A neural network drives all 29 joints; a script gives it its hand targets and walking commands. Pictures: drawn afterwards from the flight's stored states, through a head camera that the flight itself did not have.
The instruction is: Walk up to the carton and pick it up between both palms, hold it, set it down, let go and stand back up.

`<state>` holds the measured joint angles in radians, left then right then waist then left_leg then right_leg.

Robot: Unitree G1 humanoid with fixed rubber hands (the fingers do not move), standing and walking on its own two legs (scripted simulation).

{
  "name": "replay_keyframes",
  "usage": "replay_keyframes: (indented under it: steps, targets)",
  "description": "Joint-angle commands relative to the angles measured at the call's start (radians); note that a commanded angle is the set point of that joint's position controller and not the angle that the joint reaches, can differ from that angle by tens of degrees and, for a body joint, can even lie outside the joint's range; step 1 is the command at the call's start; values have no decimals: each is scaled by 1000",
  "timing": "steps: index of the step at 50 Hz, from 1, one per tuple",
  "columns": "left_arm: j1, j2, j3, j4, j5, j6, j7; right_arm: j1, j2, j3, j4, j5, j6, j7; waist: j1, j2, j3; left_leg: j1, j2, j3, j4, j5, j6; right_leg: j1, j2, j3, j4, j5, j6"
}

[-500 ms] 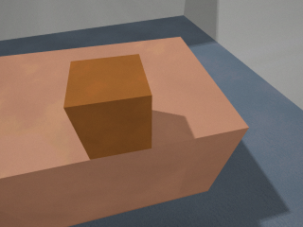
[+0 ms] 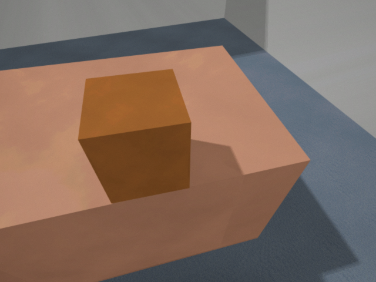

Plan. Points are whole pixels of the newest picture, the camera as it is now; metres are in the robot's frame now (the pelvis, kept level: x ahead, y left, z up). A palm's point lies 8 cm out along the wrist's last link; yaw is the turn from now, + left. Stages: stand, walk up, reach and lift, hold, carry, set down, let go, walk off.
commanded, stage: stand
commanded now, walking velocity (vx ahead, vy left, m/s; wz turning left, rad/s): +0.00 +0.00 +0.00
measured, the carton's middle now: (141, 137) +0.45 +0.10 +0.04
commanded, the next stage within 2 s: none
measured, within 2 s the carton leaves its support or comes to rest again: neither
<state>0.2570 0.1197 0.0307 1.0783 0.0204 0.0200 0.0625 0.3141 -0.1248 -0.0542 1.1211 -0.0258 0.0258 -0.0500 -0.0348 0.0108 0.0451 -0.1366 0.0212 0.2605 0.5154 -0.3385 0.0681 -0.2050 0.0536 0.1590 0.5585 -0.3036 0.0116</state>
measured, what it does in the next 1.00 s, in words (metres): stands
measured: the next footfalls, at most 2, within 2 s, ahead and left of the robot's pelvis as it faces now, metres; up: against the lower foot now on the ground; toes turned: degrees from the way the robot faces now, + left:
none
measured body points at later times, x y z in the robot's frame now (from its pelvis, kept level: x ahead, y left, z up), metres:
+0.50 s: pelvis +0.00 +0.01 +0.00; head +0.01 +0.00 +0.45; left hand +0.02 +0.22 -0.16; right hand -0.04 -0.21 -0.16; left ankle -0.02 +0.06 -0.73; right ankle +0.00 -0.13 -0.73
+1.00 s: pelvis +0.01 +0.01 +0.00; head +0.02 +0.01 +0.45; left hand +0.03 +0.23 -0.16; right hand -0.04 -0.20 -0.16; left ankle -0.02 +0.06 -0.73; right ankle +0.00 -0.13 -0.73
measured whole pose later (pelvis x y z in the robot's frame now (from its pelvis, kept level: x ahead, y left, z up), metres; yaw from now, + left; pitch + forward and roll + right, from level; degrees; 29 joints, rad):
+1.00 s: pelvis +0.01 +0.01 +0.00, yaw -1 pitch -3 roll +0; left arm 0.25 0.12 0.02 1.11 0.02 0.03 0.06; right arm 0.33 -0.12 -0.04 1.12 -0.02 0.02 -0.05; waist -0.04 0.01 0.06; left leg -0.12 0.02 0.28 0.52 -0.36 0.08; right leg -0.19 0.04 0.15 0.55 -0.31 0.03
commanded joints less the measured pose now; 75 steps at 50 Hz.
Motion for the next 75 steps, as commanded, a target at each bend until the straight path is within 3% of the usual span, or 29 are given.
replay_keyframes:
  steps: [1, 7, 11, 15, 19, 25, 27, 28, 30, 32, 35, 37, 39, 40, 43, 45, 49, 53, 55, 56, 58, 61, 64, 65, 68, 70, 72, 73, 75]
  targets:
    - [40, 84, 10, -37, -2, -12, -3, 102, -95, -13, -9, 1, -7, -6, -1, 1, 33, 74, 184, -177, -169, 222, 28, -128, -60, 5, -59, 291, -52]
    - [36, 91, 11, -30, 1, -11, -2, 94, -96, -12, -10, -3, -3, -3, 2, -31, 53, 63, 153, -154, -147, 170, 13, -126, -73, 35, -96, 313, -62]
    - [33, 79, 9, -23, -2, -10, -7, 109, -92, -15, -7, 2, -6, -2, -2, 0, 36, 62, 175, -169, -170, 162, 17, -107, -64, 12, -76, 272, -53]
    - [30, 69, 4, -20, 0, -4, -4, 98, -96, -10, -11, -2, -4, -6, 4, -30, 84, 15, 190, -174, -188, 112, 27, -110, -66, 8, -82, 254, -51]
    - [28, 58, 1, -19, -1, -3, -7, 122, -98, -10, -4, -1, -5, -7, 0, 13, 77, 42, 194, -172, -198, 152, 25, -117, -57, -14, -73, 246, -44]
    - [26, 73, 0, -13, 1, -5, -7, 101, -96, -10, -17, 0, -5, -4, 2, -44, 72, 48, 180, -156, -171, 124, 26, -125, -70, 3, -84, 279, -49]
    - [20, 70, -2, -18, -1, -8, -6, 118, -105, -11, -9, 4, -4, -4, -4, -12, 66, 60, 170, -152, -165, 161, 20, -127, -72, 12, -92, 282, -53]
    - [24, 72, 3, -13, -1, -8, -6, 133, -96, -12, -5, 1, -4, -6, -8, -28, 54, 82, 171, -154, -165, 204, 19, -127, -65, 3, -80, 290, -52]
    - [36, 63, -1, -10, -2, -6, -6, 133, -101, -12, -9, 0, -5, -6, -2, 3, 56, 59, 198, -164, -180, 180, 31, -111, -65, -12, -69, 263, -46]
    - [42, 60, 0, -4, -2, -3, -5, 122, -103, -13, -10, -1, -4, -8, 0, -34, 59, 67, 196, -168, -184, 170, 32, -115, -63, -11, -68, 271, -42]
    - [32, 44, -9, -13, -4, 2, -6, 109, -102, -8, -15, 6, -5, -7, 1, 19, 83, 30, 192, -157, -194, 115, 30, -116, -66, -13, -73, 254, -43]
    - [31, 71, -4, -11, 0, 1, -6, 107, -84, -4, -10, 0, -5, -7, 4, -2, 87, 23, 188, -158, -198, 82, 27, -112, -65, 0, -87, 242, -42]
    - [34, 74, -4, -5, 0, -3, -8, 123, -90, -8, -8, 3, -5, -4, -7, -41, 53, 54, 176, -154, -177, 106, 19, -110, -66, -4, -94, 268, -44]
    - [30, 67, -3, -13, 0, -5, -8, 128, -83, -7, -4, 2, -5, -7, -1, -20, 65, 39, 183, -161, -185, 118, 25, -110, -64, -6, -76, 265, -44]
    - [35, 66, -7, -11, 1, -7, -6, 129, -84, -5, -1, 3, -3, -8, -2, -44, 84, 52, 169, -147, -156, 153, 16, -126, -77, 9, -96, 299, -52]
    - [44, 58, -9, -6, -3, -7, -4, 138, -105, -10, -6, 3, -6, -8, -7, 5, 40, 84, 182, -155, -167, 196, 22, -123, -66, -9, -73, 287, -46]
    - [31, 62, -5, -7, -3, -2, -2, 126, -86, -4, -13, 0, -11, -8, -2, -33, 40, 59, 218, -175, -184, 197, 42, -107, -67, -32, -54, 258, -35]
    - [36, 42, -9, -7, -1, 1, -2, 121, -86, -5, -8, 2, -10, -12, 5, 6, 68, 56, 202, -153, -189, 218, 35, -108, -70, -28, -56, 272, -33]
    - [51, 60, -4, 3, -6, -1, -3, 119, -69, -3, -10, 4, -9, -8, 9, -32, 56, 70, 175, -137, -150, 230, 24, -110, -80, -1, -77, 319, -46]
    - [46, 69, -4, -1, -3, -2, -3, 125, -71, -2, -9, 5, -9, -6, 4, -11, 55, 64, 164, -126, -147, 225, 18, -107, -79, -3, -83, 320, -46]
    - [34, 66, -4, 0, -2, -3, 1, 132, -96, -10, -15, 2, -12, -9, -7, -5, 40, 94, 170, -132, -140, 300, 20, -108, -75, -14, -70, 342, -43]
    - [24, 65, -3, -2, -5, -1, -1, 134, -82, -5, -15, 3, -11, -9, -3, -48, 36, 78, 184, -144, -143, 259, 33, -94, -79, -12, -68, 322, -43]
    - [35, 43, -10, -2, -4, 5, -4, 142, -94, -7, -8, 0, -10, -12, 4, 8, 69, 44, 207, -156, -178, 224, 31, -102, -72, -26, -55, 272, -38]
    - [26, 54, -8, 1, -3, 5, -3, 136, -104, -8, -14, 5, -11, -9, -7, -24, 64, 47, 190, -146, -171, 214, 30, -97, -77, -22, -65, 292, -38]
    - [10, 50, -13, -5, -3, 4, -2, 124, -104, -7, -18, 4, -12, -10, -8, 23, 52, 49, 212, -162, -193, 204, 37, -99, -72, -39, -54, 255, -29]
    - [-6, 86, 0, -12, -4, -1, 0, 139, -83, 0, -13, 1, -16, -12, -11, -10, 27, 98, 204, -151, -164, 343, 37, -107, -69, -47, -49, 288, -30]
    - [18, 47, -12, 5, -5, 0, 1, 137, -94, -5, -6, 1, -15, -14, -2, -31, 51, 80, 200, -143, -160, 279, 39, -103, -83, -29, -66, 293, -32]
    - [11, 56, -10, 0, -4, -1, 2, 143, -92, -4, -5, 2, -12, -12, -11, -6, 44, 75, 197, -141, -159, 313, 37, -85, -83, -30, -56, 326, -31]
    - [13, 56, -10, 0, -8, 0, 0, 146, -90, -3, -8, 2, -11, -10, -8, -26, 31, 90, 190, -140, -147, 344, 32, -87, -82, -36, -54, 320, -29]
